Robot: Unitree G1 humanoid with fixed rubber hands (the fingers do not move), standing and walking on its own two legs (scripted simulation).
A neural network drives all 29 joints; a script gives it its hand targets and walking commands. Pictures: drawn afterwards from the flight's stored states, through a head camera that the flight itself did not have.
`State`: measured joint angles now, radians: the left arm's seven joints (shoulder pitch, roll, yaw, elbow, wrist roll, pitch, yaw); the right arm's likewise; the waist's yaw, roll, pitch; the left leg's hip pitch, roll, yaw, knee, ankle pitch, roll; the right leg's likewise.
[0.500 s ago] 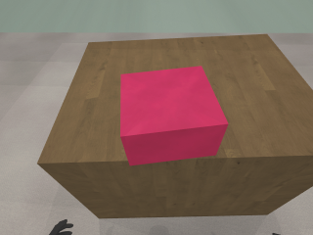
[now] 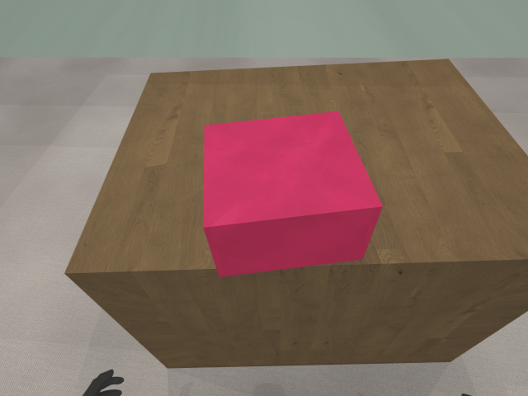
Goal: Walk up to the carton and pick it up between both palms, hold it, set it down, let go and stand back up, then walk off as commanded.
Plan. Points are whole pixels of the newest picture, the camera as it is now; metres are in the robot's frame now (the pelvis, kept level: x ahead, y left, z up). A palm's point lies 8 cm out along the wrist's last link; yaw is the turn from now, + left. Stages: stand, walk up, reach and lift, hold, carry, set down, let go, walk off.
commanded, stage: reach and lift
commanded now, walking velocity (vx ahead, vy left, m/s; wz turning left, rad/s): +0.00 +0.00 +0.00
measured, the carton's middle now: (281, 190) +0.46 +0.00 +0.02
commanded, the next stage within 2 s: none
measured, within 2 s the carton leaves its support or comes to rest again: neither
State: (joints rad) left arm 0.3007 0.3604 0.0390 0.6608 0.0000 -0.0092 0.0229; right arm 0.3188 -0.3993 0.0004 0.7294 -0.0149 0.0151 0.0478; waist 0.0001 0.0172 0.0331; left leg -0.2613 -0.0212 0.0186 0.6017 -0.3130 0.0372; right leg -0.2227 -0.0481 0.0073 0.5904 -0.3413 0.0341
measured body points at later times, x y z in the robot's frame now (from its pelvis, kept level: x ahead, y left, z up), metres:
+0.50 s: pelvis +0.00 -0.02 +0.01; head +0.02 -0.02 +0.46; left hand +0.19 +0.27 -0.04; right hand +0.14 -0.31 -0.07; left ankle +0.01 +0.10 -0.73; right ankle -0.01 -0.15 -0.73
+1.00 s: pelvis -0.01 -0.02 +0.02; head -0.01 -0.02 +0.47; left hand +0.20 +0.25 +0.00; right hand +0.20 -0.29 +0.00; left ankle +0.01 +0.10 -0.73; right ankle -0.01 -0.15 -0.73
